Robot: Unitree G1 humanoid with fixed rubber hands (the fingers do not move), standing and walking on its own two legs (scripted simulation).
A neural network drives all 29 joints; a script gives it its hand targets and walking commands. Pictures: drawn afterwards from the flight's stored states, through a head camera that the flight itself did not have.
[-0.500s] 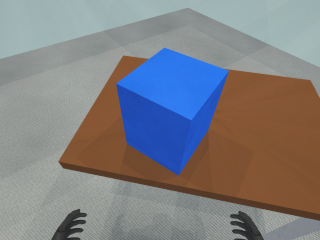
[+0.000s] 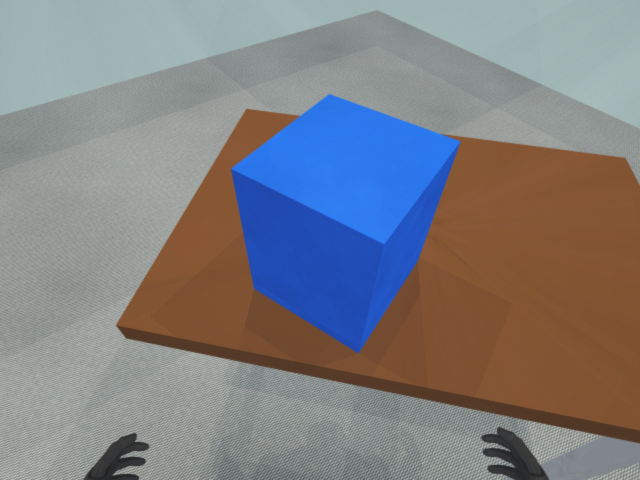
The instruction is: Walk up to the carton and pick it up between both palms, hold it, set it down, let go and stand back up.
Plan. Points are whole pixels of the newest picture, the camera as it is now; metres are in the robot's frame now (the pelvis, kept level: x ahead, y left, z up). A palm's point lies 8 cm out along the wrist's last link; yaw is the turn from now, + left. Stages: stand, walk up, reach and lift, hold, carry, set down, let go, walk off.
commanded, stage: stand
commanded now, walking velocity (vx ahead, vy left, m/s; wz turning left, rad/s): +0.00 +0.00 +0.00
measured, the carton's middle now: (343, 224) +0.46 -0.02 +0.06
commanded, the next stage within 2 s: walk up in 0.72 s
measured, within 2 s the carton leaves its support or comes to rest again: neither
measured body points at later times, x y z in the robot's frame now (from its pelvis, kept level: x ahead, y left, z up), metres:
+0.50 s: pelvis +0.00 +0.00 +0.00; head +0.01 +0.00 +0.45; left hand +0.12 +0.29 -0.10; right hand +0.14 -0.27 -0.10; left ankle -0.01 +0.12 -0.72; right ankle -0.01 -0.12 -0.72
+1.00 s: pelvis -0.02 +0.00 +0.00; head -0.02 +0.00 +0.45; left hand +0.09 +0.30 -0.11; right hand +0.11 -0.28 -0.10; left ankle -0.01 +0.12 -0.72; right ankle -0.01 -0.12 -0.72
